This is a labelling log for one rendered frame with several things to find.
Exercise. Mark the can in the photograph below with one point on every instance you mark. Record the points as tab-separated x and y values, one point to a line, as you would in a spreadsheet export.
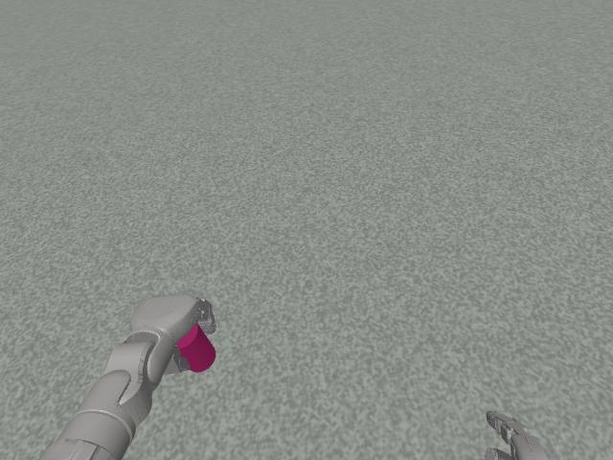
197	349

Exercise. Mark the left robot arm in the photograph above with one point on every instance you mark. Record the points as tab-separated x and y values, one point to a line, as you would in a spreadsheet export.
103	426

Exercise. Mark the right robot hand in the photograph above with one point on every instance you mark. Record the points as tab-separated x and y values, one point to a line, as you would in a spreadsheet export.
523	446

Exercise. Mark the left robot hand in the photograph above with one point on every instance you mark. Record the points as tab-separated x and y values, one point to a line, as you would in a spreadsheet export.
175	315

